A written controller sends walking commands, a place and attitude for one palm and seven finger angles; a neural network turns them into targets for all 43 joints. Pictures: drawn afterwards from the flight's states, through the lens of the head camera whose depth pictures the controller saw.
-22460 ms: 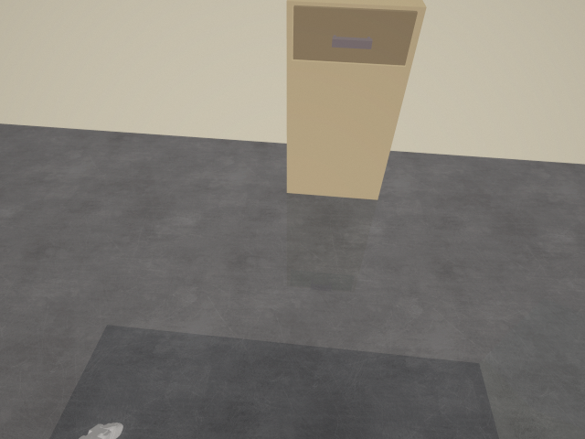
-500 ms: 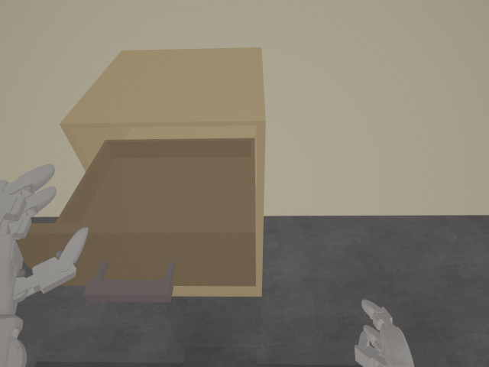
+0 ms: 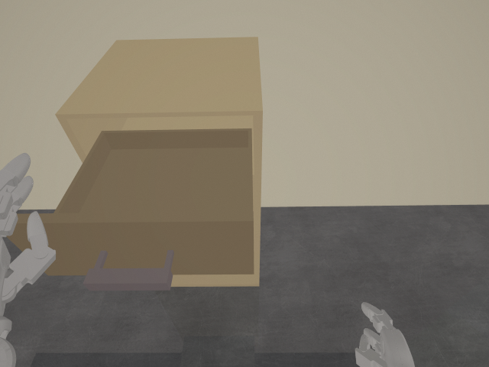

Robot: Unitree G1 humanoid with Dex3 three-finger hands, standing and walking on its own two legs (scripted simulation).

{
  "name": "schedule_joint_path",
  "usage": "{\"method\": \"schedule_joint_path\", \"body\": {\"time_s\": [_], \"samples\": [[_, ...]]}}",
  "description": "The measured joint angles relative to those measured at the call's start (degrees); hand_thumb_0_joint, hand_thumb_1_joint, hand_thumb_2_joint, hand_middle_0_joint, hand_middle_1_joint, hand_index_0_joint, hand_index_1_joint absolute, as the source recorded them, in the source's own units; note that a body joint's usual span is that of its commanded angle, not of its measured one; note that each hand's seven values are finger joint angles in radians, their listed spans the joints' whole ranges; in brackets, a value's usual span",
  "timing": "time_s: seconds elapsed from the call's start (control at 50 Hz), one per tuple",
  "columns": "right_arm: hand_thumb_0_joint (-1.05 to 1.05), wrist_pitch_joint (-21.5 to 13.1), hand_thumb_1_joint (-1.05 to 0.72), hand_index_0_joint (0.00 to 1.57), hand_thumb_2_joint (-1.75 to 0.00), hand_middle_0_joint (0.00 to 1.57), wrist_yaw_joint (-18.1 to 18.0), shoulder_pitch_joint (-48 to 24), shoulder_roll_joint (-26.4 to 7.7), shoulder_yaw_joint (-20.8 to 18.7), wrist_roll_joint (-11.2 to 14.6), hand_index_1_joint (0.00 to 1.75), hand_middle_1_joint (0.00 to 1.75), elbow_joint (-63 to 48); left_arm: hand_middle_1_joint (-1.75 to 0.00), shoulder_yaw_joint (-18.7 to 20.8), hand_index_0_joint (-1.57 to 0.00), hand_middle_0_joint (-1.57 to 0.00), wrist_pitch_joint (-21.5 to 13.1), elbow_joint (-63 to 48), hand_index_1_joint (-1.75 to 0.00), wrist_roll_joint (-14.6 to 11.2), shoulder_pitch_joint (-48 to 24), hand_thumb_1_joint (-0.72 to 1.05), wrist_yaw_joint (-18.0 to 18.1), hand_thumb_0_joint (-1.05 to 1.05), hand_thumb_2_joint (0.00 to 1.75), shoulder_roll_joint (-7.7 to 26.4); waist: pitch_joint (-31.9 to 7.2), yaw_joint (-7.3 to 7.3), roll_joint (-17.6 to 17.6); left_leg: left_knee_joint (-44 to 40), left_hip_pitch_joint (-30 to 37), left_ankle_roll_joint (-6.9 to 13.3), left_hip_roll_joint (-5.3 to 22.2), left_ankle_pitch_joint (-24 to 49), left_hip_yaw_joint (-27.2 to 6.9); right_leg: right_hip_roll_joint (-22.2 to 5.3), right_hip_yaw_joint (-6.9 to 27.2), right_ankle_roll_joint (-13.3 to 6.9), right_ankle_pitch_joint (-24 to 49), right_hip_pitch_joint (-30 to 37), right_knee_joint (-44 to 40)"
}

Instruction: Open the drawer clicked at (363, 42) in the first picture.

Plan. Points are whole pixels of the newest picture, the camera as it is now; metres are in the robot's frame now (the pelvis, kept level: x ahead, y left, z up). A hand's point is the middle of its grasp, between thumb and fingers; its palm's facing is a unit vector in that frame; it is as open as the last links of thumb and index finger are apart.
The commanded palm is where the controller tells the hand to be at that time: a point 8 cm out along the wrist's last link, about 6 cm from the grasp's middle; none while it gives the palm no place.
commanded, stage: step back with the hand held close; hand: left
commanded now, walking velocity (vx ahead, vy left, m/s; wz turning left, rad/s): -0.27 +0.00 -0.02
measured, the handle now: (133, 267) +0.27 +0.23 +0.01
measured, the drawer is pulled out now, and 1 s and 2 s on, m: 0.29 0.29 0.29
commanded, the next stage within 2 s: stop stepping back and stand still in 0.96 s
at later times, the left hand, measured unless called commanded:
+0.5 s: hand (25, 299) +0.14 +0.24 +0.18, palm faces +0.38 -0.80 -0.47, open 7.4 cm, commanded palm +0.08 +0.29 +0.19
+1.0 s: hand out of the picture +0.01 +0.21 +0.18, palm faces +0.36 -0.79 -0.49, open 7.4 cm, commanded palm -0.06 +0.26 +0.19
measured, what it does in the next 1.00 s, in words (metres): walks backwards: left foot, then right foot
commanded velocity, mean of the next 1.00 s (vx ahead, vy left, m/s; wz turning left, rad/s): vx -0.32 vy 0.00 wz -0.03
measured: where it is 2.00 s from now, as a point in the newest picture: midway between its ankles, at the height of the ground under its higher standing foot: outside the picture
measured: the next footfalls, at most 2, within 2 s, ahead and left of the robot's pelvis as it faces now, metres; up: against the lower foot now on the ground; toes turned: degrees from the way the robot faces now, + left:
left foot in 0.68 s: -0.07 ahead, +0.14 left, +0.00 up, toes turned +0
right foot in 0.94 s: -0.16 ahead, -0.09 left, +0.00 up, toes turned -2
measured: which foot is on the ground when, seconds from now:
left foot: down 0.00-0.50, up 0.52-0.66, down 0.68-0.98, up 1.00-1.00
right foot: down 0.00-0.70, up 0.72-0.92, down 0.94-1.00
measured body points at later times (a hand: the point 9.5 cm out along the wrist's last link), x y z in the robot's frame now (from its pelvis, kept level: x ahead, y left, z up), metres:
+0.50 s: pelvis -0.06 +0.01 -0.01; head -0.03 +0.01 +0.44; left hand +0.12 +0.28 +0.21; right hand +0.14 -0.21 -0.09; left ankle +0.00 +0.13 -0.74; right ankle -0.05 -0.09 -0.74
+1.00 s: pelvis -0.20 -0.01 -0.01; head -0.17 -0.03 +0.43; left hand -0.02 +0.25 +0.21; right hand +0.00 -0.22 -0.10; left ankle -0.12 +0.14 -0.74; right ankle -0.20 -0.08 -0.74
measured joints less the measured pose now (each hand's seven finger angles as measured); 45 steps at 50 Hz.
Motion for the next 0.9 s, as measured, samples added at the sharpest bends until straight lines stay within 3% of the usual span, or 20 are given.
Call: {"method": "schedule_joint_path", "body": {"time_s": [0.18, 0.34, 0.4, 0.44, 0.48, 0.52, 0.6, 0.64, 0.68, 0.7, 0.76, 0.82, 0.9], "samples": [[0.01, 2.84, -0.90, 0.20, -0.90, 0.20, -0.48, -0.54, -1.45, -2.51, 0.41, 0.30, 0.30, -1.82, -0.30, -0.25, -0.21, -0.21, -0.56, -4.97, -0.30, 0.17, 6.13, 0.89, 0.24, 0.02, 0.89, 1.91, 1.78, -1.76, -2.99, 1.08, -5.72, 1.23, -1.91, 1.23, 1.12, -2.00, 0.99, 1.67, 0.49, -6.67, 2.86], [0.01, 2.23, -0.90, 0.20, -0.90, 0.20, -0.23, -0.26, 1.13, -2.06, -0.38, 0.30, 0.30, -4.09, -0.30, 4.30, -0.21, -0.22, -1.27, -10.04, -0.30, 0.13, 7.92, 0.89, 1.06, 0.02, 0.89, 6.54, 1.41, -1.47, -6.45, 2.36, -7.80, 2.05, -3.95, 2.00, 2.77, -3.57, 2.66, 2.31, -3.16, -11.36, 12.44], [0.01, 1.20, -0.90, 0.20, -0.90, 0.20, 0.25, 0.06, 2.16, -1.32, -0.92, 0.30, 0.30, -3.97, -0.30, 4.67, -0.21, -0.22, -1.89, -9.81, -0.30, 0.35, 7.17, 0.89, 1.45, 0.02, 0.89, 5.65, -0.41, -1.15, -6.36, 3.09, -9.30, 1.82, -3.93, 2.25, 2.82, -2.56, 2.69, 1.87, -6.88, -10.14, 14.73], [0.01, 0.79, -0.90, 0.20, -0.90, 0.21, 0.63, -0.50, 2.30, -0.76, -0.91, 0.30, 0.30, -3.80, -0.30, 4.48, -0.21, -0.22, -2.18, -8.98, -0.30, 0.43, 6.29, 0.89, 1.67, 0.02, 0.89, 4.08, -0.92, -0.71, -5.65, 4.14, -10.86, 1.43, -3.34, 2.35, 3.07, -1.79, 2.86, 0.52, -8.45, -9.59, 12.81], [0.01, 0.86, -0.90, 0.20, -0.90, 0.21, 0.90, -1.47, 1.76, -0.48, -0.74, 0.30, 0.30, -3.50, -0.30, 3.24, -0.21, -0.21, -1.97, -7.81, -0.30, 0.51, 5.03, 0.89, 1.73, 0.02, 0.89, 2.23, -0.28, -0.90, -3.48, 5.25, -12.17, 0.91, -2.01, 2.69, 2.23, -0.42, 2.02, -0.27, -5.94, -9.86, 11.52], [0.01, 1.22, -0.90, 0.21, -0.90, 0.21, 1.14, -1.79, 1.33, -0.70, -0.15, 0.30, 0.30, -2.98, -0.30, 1.54, -0.21, -0.21, -1.59, -7.00, -0.30, 0.34, 4.27, 0.89, 1.57, 0.02, 0.90, 1.42, 0.03, -1.38, -2.49, 10.02, -14.05, 0.43, -1.74, 0.52, 1.71, 0.01, 1.15, -0.63, -4.37, -10.15, 10.70], [0.01, 2.71, -0.90, 0.21, -0.90, 0.21, 0.48, -0.67, 1.13, -1.16, 0.39, 0.30, 0.30, -1.86, -0.30, 0.22, -0.21, -0.22, -1.03, -7.11, -0.30, 0.73, 4.85, 0.89, 1.31, 0.02, 0.89, 2.09, -0.90, -1.77, -4.74, 23.94, -15.82, -0.12, -3.00, -8.63, 2.32, -1.49, 0.94, -0.77, -2.67, -11.43, 9.53], [0.01, 3.33, -0.90, 0.21, -0.90, 0.21, -0.22, -0.01, 1.01, -0.87, 0.32, 0.30, 0.30, -2.09, -0.30, 1.29, -0.21, -0.22, -1.05, -8.02, -0.30, 0.90, 5.93, 0.89, 1.75, 0.02, 0.89, 2.88, -1.24, -2.20, -6.00, 19.68, -12.88, -0.20, -2.06, -8.51, 3.09, -1.93, 0.82, -0.59, -1.54, -12.24, 8.82], [0.01, 3.22, -0.90, 0.20, -0.90, 0.21, -0.87, 0.44, 0.01, -0.81, 0.20, 0.30, 0.30, -2.85, -0.30, 2.45, -0.22, -0.22, -0.95, -9.54, -0.30, 0.62, 6.55, 0.89, 2.35, 0.02, 0.89, 3.61, -1.02, -2.81, -5.46, 8.31, -8.13, -0.30, -0.54, -2.60, 2.78, -1.56, -0.17, -0.18, -0.87, -13.55, 9.27], [0.01, 2.86, -0.90, 0.20, -0.90, 0.21, -1.12, 0.39, -0.34, -1.24, 0.03, 0.30, 0.30, -2.97, -0.30, 2.94, -0.22, -0.22, -1.09, -10.18, -0.30, 0.49, 6.33, 0.89, 2.63, 0.02, 0.89, 4.17, -0.70, -3.22, -5.15, 5.14, -7.25, -0.09, -0.42, -3.74, 2.31, -1.69, -0.86, 0.15, -0.96, -14.73, 10.40], [0.01, 1.78, -0.90, 0.20, -0.90, 0.20, -0.69, -0.26, 1.18, -2.19, -0.38, 0.30, 0.30, -1.57, -0.30, 4.51, -0.21, -0.22, -1.80, -10.06, -0.30, 0.07, 5.66, 0.89, 2.89, 0.02, 0.89, 5.83, 0.93, -2.28, -7.48, 4.78, -7.98, 0.63, -1.86, -2.09, 3.21, -1.88, 1.65, 1.42, -6.66, -16.66, 15.65], [0.01, 0.45, -0.90, 0.20, -0.90, 0.20, 0.30, 0.14, 2.26, -2.07, -1.06, 0.30, 0.30, -1.49, -0.30, 4.98, -0.21, -0.22, -1.45, -10.18, -0.30, -0.06, 6.96, 0.89, 2.72, 0.02, 0.89, 5.40, 0.51, -2.13, -6.44, 3.53, -8.26, 0.46, -0.99, 0.43, 3.19, -0.62, 1.64, 2.00, -9.75, -15.71, 19.45], [0.01, -0.67, -0.90, 0.20, -0.90, 0.21, 1.38, -0.29, 3.33, -1.19, -1.15, 0.30, 0.30, -1.08, -0.30, 3.98, -0.21, -0.21, -1.22, -10.37, -0.30, -0.09, 7.46, 0.89, 2.59, 0.02, 0.90, 4.02, -0.63, -1.38, -5.19, 2.53, -9.47, -0.34, 0.20, 2.74, 4.01, -0.32, 1.50, 2.55, -8.31, -11.22, 17.77]]}}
